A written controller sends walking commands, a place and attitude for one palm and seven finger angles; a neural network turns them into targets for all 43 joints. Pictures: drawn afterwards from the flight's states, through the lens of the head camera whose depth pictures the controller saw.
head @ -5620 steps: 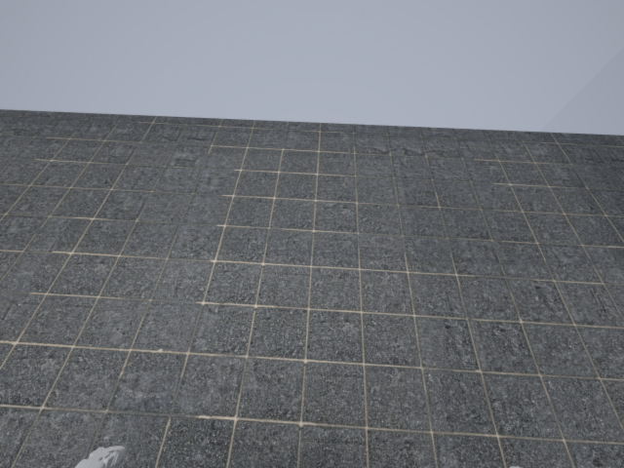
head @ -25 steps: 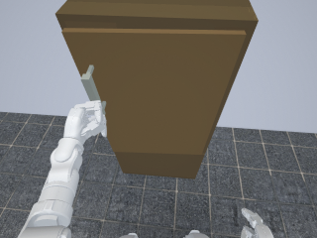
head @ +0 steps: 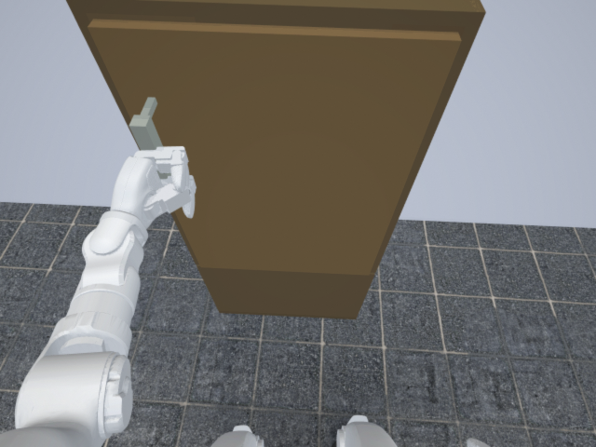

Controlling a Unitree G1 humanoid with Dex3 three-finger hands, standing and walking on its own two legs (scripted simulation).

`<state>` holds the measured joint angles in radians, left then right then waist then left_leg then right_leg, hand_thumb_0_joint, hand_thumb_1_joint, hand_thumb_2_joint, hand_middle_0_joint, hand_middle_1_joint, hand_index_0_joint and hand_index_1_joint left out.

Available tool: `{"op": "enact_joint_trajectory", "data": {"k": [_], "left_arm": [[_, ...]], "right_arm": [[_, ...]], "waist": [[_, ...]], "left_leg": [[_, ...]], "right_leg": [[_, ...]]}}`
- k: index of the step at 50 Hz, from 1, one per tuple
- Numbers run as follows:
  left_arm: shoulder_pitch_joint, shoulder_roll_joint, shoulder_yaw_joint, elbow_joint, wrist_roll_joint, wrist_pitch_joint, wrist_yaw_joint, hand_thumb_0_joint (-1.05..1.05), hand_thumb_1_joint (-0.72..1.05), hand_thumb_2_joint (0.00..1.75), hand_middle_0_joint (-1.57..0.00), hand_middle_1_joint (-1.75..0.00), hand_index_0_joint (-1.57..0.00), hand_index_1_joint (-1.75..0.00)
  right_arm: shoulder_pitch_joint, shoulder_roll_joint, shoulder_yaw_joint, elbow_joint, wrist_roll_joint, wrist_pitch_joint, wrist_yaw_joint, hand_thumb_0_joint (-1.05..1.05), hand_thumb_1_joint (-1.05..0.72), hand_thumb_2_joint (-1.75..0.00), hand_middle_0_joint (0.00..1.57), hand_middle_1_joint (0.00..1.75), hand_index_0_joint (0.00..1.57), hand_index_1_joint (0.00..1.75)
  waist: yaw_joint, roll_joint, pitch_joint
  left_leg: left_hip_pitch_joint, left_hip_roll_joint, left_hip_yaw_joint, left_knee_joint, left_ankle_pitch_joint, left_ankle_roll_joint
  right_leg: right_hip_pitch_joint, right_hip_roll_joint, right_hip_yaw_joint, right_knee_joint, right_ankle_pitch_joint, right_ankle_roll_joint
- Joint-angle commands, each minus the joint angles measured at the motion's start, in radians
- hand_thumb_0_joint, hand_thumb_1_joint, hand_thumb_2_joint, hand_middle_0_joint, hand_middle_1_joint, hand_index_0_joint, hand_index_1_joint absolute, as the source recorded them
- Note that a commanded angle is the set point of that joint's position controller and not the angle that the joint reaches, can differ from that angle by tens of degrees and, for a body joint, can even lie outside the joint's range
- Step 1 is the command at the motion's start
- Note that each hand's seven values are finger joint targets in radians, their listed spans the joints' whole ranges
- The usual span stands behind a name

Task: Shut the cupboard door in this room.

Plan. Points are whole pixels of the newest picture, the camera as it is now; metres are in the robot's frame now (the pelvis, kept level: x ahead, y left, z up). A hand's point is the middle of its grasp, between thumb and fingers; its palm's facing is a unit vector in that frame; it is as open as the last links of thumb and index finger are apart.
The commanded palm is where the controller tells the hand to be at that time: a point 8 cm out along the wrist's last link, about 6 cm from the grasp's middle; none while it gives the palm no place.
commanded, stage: push the door shut along its arc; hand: left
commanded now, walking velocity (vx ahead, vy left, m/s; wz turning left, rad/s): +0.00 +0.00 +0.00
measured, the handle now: (163, 154) +0.50 +0.20 +0.08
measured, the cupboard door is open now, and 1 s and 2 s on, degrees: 0 0 0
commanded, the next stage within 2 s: pull the fist back off the door in 0.16 s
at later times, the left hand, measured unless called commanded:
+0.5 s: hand (193, 187) +0.44 +0.14 +0.08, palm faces +0.05 -1.00 -0.03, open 3.2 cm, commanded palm +0.43 +0.19 +0.09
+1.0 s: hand (183, 219) +0.39 +0.15 +0.08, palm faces -0.01 -1.00 +0.00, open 3.1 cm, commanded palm +0.36 +0.20 +0.09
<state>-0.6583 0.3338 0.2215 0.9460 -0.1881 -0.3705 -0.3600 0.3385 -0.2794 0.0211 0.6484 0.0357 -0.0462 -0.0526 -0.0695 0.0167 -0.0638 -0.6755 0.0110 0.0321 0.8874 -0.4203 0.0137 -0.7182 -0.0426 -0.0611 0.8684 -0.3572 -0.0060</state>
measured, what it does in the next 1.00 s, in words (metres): stands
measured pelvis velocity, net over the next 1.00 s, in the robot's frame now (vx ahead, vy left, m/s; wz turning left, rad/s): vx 0.00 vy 0.00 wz -0.03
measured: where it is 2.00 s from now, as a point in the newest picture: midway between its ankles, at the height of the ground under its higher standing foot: outside the picture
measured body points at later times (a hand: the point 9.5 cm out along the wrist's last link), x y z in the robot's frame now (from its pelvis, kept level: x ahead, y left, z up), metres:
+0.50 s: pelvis -0.04 +0.00 -0.02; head +0.04 +0.01 +0.42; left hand +0.43 +0.20 +0.09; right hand +0.04 -0.26 -0.13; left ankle +0.01 +0.11 -0.69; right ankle +0.04 -0.12 -0.69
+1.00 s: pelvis +0.00 +0.00 +0.01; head +0.06 +0.00 +0.45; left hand +0.38 +0.20 +0.08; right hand +0.09 -0.26 -0.10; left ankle +0.01 +0.11 -0.69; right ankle +0.04 -0.12 -0.69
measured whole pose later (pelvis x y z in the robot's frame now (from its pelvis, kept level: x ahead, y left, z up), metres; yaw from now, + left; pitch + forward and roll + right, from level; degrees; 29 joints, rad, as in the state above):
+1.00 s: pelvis +0.00 +0.00 +0.01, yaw -2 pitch +11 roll +0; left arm -0.35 0.21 0.19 0.61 -0.19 -0.36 -0.14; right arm 0.35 -0.27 0.00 0.58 0.03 -0.06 -0.02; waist -0.04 0.03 -0.09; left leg -0.62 0.02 0.05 0.84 -0.41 0.02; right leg -0.67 -0.02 -0.03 0.82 -0.34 0.00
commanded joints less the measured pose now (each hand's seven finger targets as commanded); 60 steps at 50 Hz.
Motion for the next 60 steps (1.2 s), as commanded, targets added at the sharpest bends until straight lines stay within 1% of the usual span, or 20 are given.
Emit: {"op": "enact_joint_trajectory", "data": {"k": [1, 8, 13, 14, 16, 17, 20, 22, 24, 25, 29, 30, 31, 35, 39, 40, 47, 53, 57, 60], "left_arm": [[-0.641, 0.241, 0.025, -0.193, -0.01, -0.062, -0.016, 0.0, 0.9, 0.9, -1.3, -1.5, -1.3, -1.5], [-0.81, 0.177, -0.067, -0.111, -0.015, -0.062, -0.036, 0.0, 0.9, 0.9, -1.3, -1.5, -1.3, -1.5], [-0.88, 0.174, -0.096, -0.084, -0.022, -0.055, -0.046, 0.0, 0.9, 0.9, -1.3, -1.5, -1.3, -1.5], [-0.904, 0.176, 0.089, -0.105, -0.105, -0.048, 0.111, 0.0, 0.9, 0.9, -1.3, -1.5, -1.3, -1.5], [-0.838, 0.105, 0.045, -0.103, -0.072, -0.044, 0.244, 0.0, 0.9, 0.9, -1.3, -1.5, -1.3, -1.5], [-0.823, 0.079, 0.031, -0.076, -0.049, -0.044, 0.28, 0.0, 0.9, 0.9, -1.3, -1.5, -1.3, -1.5], [-0.804, 0.158, 0.04, -0.062, 0.045, -0.064, 0.337, 0.0, 0.9, 0.9, -1.3, -1.5, -1.3, -1.5], [-0.834, 0.171, -0.01, -0.068, 0.117, -0.086, 0.333, 0.0, 0.9, 0.9, -1.3, -1.5, -1.3, -1.5], [-0.823, 0.171, -0.029, -0.063, 0.139, -0.1, 0.31, 0.0, 0.9, 0.9, -1.3, -1.5, -1.3, -1.5], [-0.801, 0.204, 0.001, -0.062, 0.136, -0.108, 0.298, 0.0, 0.9, 0.9, -1.3, -1.5, -1.3, -1.5], [-0.724, 0.179, 0.023, -0.065, 0.047, -0.087, 0.233, 0.0, 0.9, 0.9, -1.3, -1.5, -1.3, -1.5], [-0.676, 0.192, 0.054, -0.063, 0.024, -0.087, 0.222, 0.0, 0.9, 0.9, -1.3, -1.5, -1.3, -1.5], [-0.66, 0.18, 0.048, -0.075, 0.01, -0.083, 0.211, 0.0, 0.9, 0.9, -1.3, -1.5, -1.3, -1.5], [-0.489, 0.216, 0.105, -0.112, 0.009, -0.092, 0.205, 0.0, 0.9, 0.9, -1.3, -1.5, -1.3, -1.5], [-0.305, 0.176, 0.092, -0.206, 0.015, -0.078, 0.208, 0.0, 0.9, 0.9, -1.3, -1.5, -1.3, -1.5], [-0.262, 0.15, 0.077, -0.249, 0.01, -0.076, 0.207, 0.0, 0.9, 0.9, -1.3, -1.5, -1.3, -1.5], [-0.086, 0.048, -0.003, -0.619, -0.022, -0.069, 0.215, 0.0, 0.9, 0.9, -1.3, -1.5, -1.3, -1.5], [0.087, -0.03, -0.068, -0.726, -0.006, -0.032, 0.23, 0.0, 0.9, 0.9, -1.3, -1.5, -1.3, -1.5], [0.082, -0.094, -0.138, -0.753, 0.005, 0.015, 0.229, 0.0, 0.9, 0.9, -1.3, -1.5, -1.3, -1.5], [0.103, -0.075, -0.114, -0.753, 0.004, 0.039, 0.238, 0.0, 0.9, 0.9, -1.3, -1.5, -1.3, -1.5]], "right_arm": [[0.046, -0.148, -0.05, -0.086, 0.002, -0.036, -0.019, 0.0, -0.9, -0.9, 0.2, 0.3, 0.2, 0.3], [0.05, -0.161, -0.041, -0.062, 0.005, -0.058, -0.024, 0.0, -0.9, -0.9, 0.2, 0.3, 0.2, 0.3], [0.057, -0.176, -0.033, -0.053, 0.011, -0.087, -0.035, 0.0, -0.9, -0.9, 0.2, 0.3, 0.2, 0.3], [0.041, -0.151, -0.041, -0.051, -0.001, -0.096, -0.037, 0.0, -0.9, -0.9, 0.2, 0.3, 0.2, 0.3], [0.045, -0.148, -0.038, -0.06, -0.013, -0.11, -0.015, 0.0, -0.9, -0.9, 0.2, 0.3, 0.2, 0.3], [0.055, -0.146, -0.042, -0.053, -0.02, -0.113, -0.005, 0.0, -0.9, -0.9, 0.2, 0.3, 0.2, 0.3], [0.082, -0.16, -0.048, -0.053, -0.033, -0.104, 0.012, 0.0, -0.9, -0.9, 0.2, 0.3, 0.2, 0.3], [0.081, -0.156, -0.049, -0.054, -0.035, -0.096, 0.022, 0.0, -0.9, -0.9, 0.2, 0.3, 0.2, 0.3], [0.077, -0.155, -0.049, -0.063, -0.036, -0.093, 0.028, 0.0, -0.9, -0.9, 0.2, 0.3, 0.2, 0.3], [0.078, -0.159, -0.052, -0.074, -0.035, -0.091, 0.027, 0.0, -0.9, -0.9, 0.2, 0.3, 0.2, 0.3], [0.05, -0.154, -0.05, -0.101, -0.018, -0.087, 0.017, 0.0, -0.9, -0.9, 0.2, 0.3, 0.2, 0.3], [0.05, -0.155, -0.048, -0.114, -0.017, -0.088, 0.013, 0.0, -0.9, -0.9, 0.2, 0.3, 0.2, 0.3], [0.046, -0.152, -0.046, -0.115, -0.013, -0.088, 0.012, 0.0, -0.9, -0.9, 0.2, 0.3, 0.2, 0.3], [0.048, -0.148, -0.053, -0.137, -0.015, -0.079, 0.011, 0.0, -0.9, -0.9, 0.2, 0.3, 0.2, 0.3], [0.041, -0.141, -0.061, -0.17, -0.011, -0.056, 0.023, 0.0, -0.9, -0.9, 0.2, 0.3, 0.2, 0.3], [0.036, -0.139, -0.063, -0.184, -0.011, -0.055, 0.022, 0.0, -0.9, -0.9, 0.2, 0.3, 0.2, 0.3], [-0.006, -0.113, -0.071, -0.206, -0.001, -0.059, 0.021, 0.0, -0.9, -0.9, 0.2, 0.3, 0.2, 0.3], [-0.044, -0.099, -0.066, -0.2, 0.0, -0.067, 0.022, 0.0, -0.9, -0.9, 0.2, 0.3, 0.2, 0.3], [-0.058, -0.094, -0.064, -0.195, 0.0, -0.067, 0.022, 0.0, -0.9, -0.9, 0.2, 0.3, 0.2, 0.3], [-0.067, -0.096, -0.06, -0.197, -0.004, -0.063, 0.018, 0.0, -0.9, -0.9, 0.2, 0.3, 0.2, 0.3]], "waist": [[-0.07, 0.057, -0.377], [-0.135, 0.039, -0.326], [-0.16, 0.033, -0.348], [-0.082, 0.058, -0.375], [-0.092, 0.062, -0.406], [-0.101, 0.017, -0.398], [-0.112, -0.014, -0.395], [-0.123, 0.028, -0.394], [-0.117, 0.042, -0.375], [-0.105, 0.044, -0.389], [-0.076, -0.009, -0.393], [-0.052, 0.001, -0.403], [-0.056, -0.017, -0.396], [-0.006, -0.051, -0.383], [0.021, -0.073, -0.358], [0.03, -0.047, -0.372], [0.037, 0.017, -0.395], [0.039, 0.023, -0.319], [0.021, 0.0, -0.287], [0.032, -0.018, -0.295]], "left_leg": [[0.139, -0.022, -0.059, -0.116, 0.169, 0.008], [0.126, -0.014, -0.094, -0.115, 0.024, 0.01], [0.089, -0.013, -0.102, -0.112, -0.08, 0.017], [0.05, -0.021, -0.125, -0.113, -0.113, -0.001], [0.086, -0.016, -0.14, -0.13, -0.138, -0.009], [0.069, -0.016, -0.14, -0.129, -0.146, -0.008], [0.012, -0.028, -0.105, -0.104, -0.129, 0.007], [0.009, -0.026, -0.094, -0.097, -0.133, 0.008], [0.01, -0.026, -0.093, -0.1, -0.141, 0.008], [0.012, -0.027, -0.09, -0.098, -0.129, 0.011], [-0.008, -0.028, -0.061, -0.11, -0.119, 0.008], [-0.006, -0.031, -0.059, -0.115, -0.11, 0.007], [-0.012, -0.028, -0.051, -0.114, -0.104, 0.009], [-0.034, -0.029, -0.037, -0.126, -0.068, 0.013], [-0.015, -0.021, -0.021, -0.149, 0.0, 0.015], [0.012, -0.024, -0.019, -0.154, 0.042, 0.015], [0.173, -0.012, -0.011, -0.171, 0.237, 0.009], [0.233, -0.006, -0.028, -0.187, 0.3, -0.001], [0.266, -0.001, -0.045, -0.18, 0.349, -0.007], [0.27, -0.007, -0.047, -0.171, 0.371, -0.007]], "right_leg": [[0.184, 0.043, 0.049, -0.1, 0.194, -0.017], [0.04, 0.049, 0.036, -0.107, 0.027, -0.015], [-0.005, 0.047, 0.043, -0.099, -0.052, -0.011], [-0.009, 0.047, 0.036, -0.092, -0.064, -0.012], [-0.021, 0.049, 0.018, -0.074, -0.055, -0.003], [-0.015, 0.048, 0.014, -0.072, -0.055, 0.0], [0.014, 0.047, 0.028, -0.08, -0.071, 0.004], [0.003, 0.042, 0.039, -0.079, -0.079, 0.0], [0.003, 0.043, 0.042, -0.081, -0.084, -0.007], [0.022, 0.046, 0.046, -0.084, -0.082, -0.009], [0.111, 0.047, 0.065, -0.122, -0.116, -0.009], [0.133, 0.049, 0.064, -0.124, -0.116, -0.013], [0.143, 0.047, 0.07, -0.132, -0.115, -0.009], [0.2, 0.045, 0.073, -0.14, -0.111, -0.009], [0.246, 0.045, 0.067, -0.149, -0.023, -0.008], [0.268, 0.049, 0.061, -0.143, 0.029, -0.011], [0.325, 0.056, 0.034, -0.133, 0.266, -0.012], [0.302, 0.053, 0.012, -0.133, 0.302, -0.016], [0.277, 0.049, 0.0, -0.128, 0.324, -0.013], [0.299, 0.046, 0.002, -0.123, 0.353, -0.015]]}}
